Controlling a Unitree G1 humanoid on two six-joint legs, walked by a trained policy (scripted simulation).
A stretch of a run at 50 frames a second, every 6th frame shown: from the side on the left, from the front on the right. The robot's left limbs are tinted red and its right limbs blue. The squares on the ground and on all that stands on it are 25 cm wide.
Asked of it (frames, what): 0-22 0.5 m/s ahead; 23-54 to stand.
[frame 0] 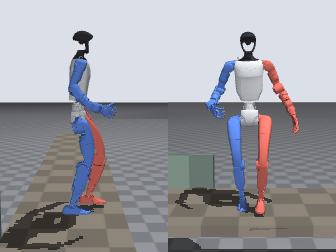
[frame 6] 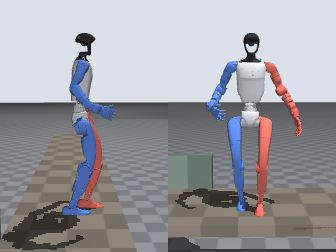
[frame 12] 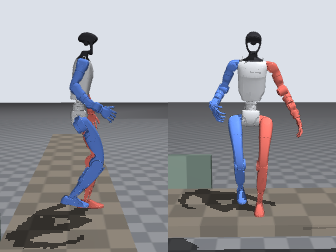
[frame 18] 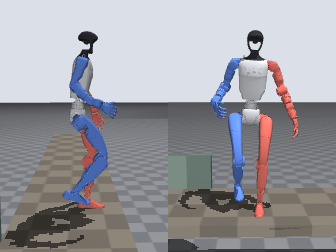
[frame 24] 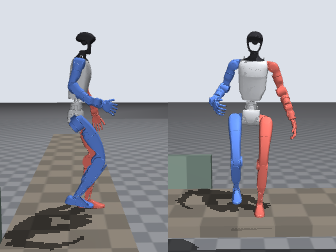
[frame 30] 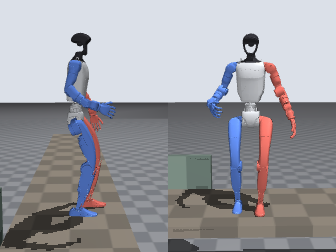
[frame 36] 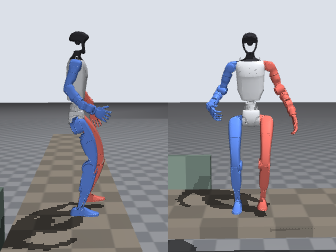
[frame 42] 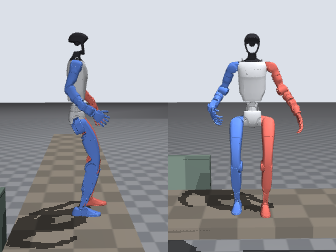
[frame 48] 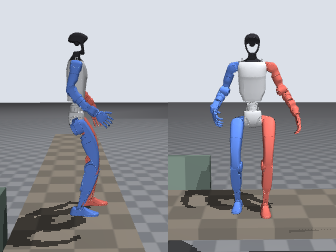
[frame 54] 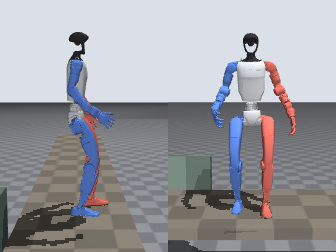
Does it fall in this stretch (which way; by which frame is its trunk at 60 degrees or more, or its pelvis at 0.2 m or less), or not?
no
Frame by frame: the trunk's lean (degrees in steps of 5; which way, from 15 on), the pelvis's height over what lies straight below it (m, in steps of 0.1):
0: 5, 0.8
6: 5, 0.8
12: 10, 0.8
18: 10, 0.8
24: 10, 0.8
30: 5, 0.8
36: 5, 0.8
42: 0, 0.8
48: 0, 0.8
54: 5, 0.8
